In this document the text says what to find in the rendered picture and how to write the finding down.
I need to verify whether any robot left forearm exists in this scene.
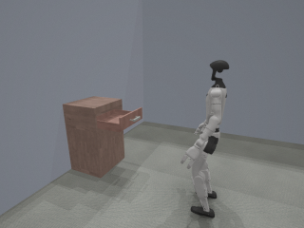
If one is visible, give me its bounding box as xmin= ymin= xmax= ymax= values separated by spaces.
xmin=194 ymin=116 xmax=219 ymax=150

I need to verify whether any right robot hand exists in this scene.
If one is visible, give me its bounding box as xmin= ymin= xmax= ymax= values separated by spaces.
xmin=195 ymin=123 xmax=206 ymax=136

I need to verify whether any drawer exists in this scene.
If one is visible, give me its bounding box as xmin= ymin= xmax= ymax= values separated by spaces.
xmin=96 ymin=107 xmax=143 ymax=133

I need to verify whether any left robot foot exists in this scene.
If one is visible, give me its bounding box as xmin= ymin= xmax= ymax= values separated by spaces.
xmin=190 ymin=206 xmax=215 ymax=219

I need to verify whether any robot right thigh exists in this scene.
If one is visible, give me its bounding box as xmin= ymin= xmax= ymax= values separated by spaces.
xmin=201 ymin=161 xmax=208 ymax=170

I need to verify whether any cabinet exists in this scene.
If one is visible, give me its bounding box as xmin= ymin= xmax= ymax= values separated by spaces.
xmin=63 ymin=96 xmax=125 ymax=178

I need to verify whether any left robot upper arm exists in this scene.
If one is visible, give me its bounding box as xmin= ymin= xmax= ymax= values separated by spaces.
xmin=209 ymin=88 xmax=222 ymax=124

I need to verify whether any handle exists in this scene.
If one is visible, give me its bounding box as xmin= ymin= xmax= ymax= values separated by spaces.
xmin=129 ymin=116 xmax=141 ymax=122

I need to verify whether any left robot hand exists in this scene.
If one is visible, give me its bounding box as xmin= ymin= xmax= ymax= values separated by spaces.
xmin=180 ymin=146 xmax=200 ymax=169

